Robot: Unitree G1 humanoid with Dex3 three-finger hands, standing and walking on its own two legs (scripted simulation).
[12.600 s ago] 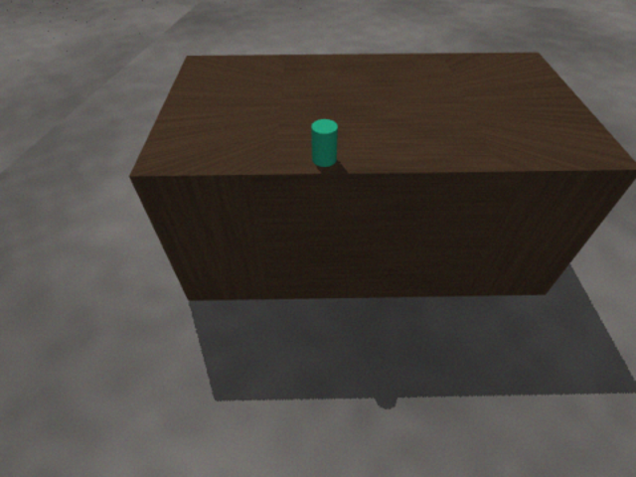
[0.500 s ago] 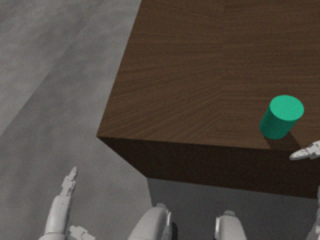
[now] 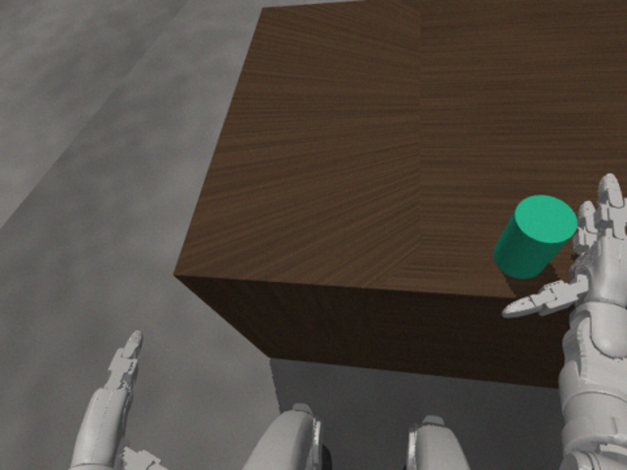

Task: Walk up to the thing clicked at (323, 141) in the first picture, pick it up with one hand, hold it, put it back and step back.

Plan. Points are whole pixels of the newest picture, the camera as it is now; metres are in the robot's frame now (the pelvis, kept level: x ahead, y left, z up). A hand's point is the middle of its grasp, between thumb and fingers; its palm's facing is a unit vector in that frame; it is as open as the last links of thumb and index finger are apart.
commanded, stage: close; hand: right
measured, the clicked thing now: (530, 239) +0.43 -0.21 -0.02
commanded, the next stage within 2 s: settle in 1.00 s
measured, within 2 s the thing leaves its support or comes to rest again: leaves its support in 1.40 s
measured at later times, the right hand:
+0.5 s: hand (537, 235) +0.42 -0.21 +0.00, palm faces +0.23 +0.97 +0.01, open 15.2 cm
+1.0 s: hand (539, 230) +0.43 -0.21 +0.01, palm faces +0.20 +0.98 +0.00, open 9.8 cm
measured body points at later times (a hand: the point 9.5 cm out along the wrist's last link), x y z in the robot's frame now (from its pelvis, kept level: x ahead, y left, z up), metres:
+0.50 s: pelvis +0.00 +0.00 +0.00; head +0.12 -0.04 +0.43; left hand +0.16 +0.27 +0.02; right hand +0.40 -0.26 +0.00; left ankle +0.03 +0.13 -0.63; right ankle +0.03 -0.11 -0.63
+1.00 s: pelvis -0.01 +0.00 +0.00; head +0.11 -0.05 +0.43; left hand +0.16 +0.26 +0.02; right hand +0.41 -0.27 +0.01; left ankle +0.03 +0.13 -0.63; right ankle +0.03 -0.11 -0.63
